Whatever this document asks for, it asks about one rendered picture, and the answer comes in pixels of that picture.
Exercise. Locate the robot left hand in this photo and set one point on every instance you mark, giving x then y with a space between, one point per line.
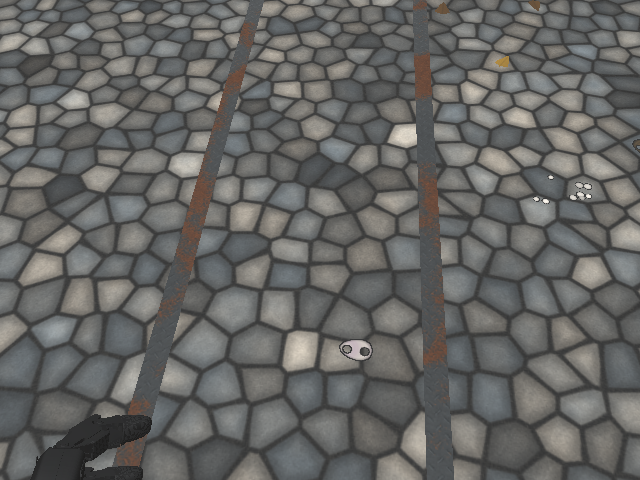
85 442

